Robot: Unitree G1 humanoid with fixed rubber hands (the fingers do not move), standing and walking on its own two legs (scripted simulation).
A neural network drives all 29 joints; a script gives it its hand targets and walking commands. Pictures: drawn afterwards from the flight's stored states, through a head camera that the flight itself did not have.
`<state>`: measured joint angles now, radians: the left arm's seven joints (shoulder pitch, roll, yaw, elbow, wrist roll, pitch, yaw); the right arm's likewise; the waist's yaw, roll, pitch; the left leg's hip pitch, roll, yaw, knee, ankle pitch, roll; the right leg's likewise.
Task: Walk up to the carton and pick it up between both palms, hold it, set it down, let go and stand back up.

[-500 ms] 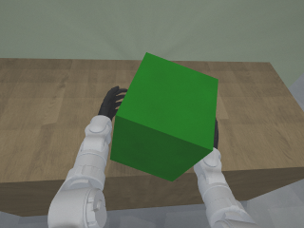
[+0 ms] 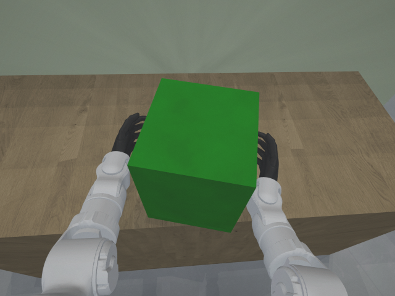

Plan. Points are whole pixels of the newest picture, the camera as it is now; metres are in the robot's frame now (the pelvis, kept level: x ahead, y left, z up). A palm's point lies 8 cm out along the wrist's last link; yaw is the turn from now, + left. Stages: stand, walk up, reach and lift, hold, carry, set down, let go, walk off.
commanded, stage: set down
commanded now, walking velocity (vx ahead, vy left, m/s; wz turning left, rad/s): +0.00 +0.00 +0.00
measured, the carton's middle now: (198, 160) +0.40 -0.01 +0.00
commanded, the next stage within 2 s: none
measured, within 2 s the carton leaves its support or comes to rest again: neither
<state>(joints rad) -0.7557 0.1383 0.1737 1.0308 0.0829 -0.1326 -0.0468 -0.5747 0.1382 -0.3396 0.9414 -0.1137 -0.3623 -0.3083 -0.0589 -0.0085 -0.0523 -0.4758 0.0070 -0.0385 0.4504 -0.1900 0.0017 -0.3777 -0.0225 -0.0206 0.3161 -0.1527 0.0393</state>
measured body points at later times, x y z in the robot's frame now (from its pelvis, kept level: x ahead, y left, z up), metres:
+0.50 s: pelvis -0.03 +0.01 +0.00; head +0.00 +0.03 +0.45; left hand +0.41 +0.16 +0.08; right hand +0.35 -0.17 +0.05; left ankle +0.01 +0.11 -0.74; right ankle -0.01 -0.15 -0.74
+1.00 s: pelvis -0.04 +0.01 +0.00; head +0.00 +0.05 +0.44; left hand +0.43 +0.16 +0.10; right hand +0.36 -0.17 +0.08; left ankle +0.01 +0.11 -0.74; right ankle -0.01 -0.15 -0.74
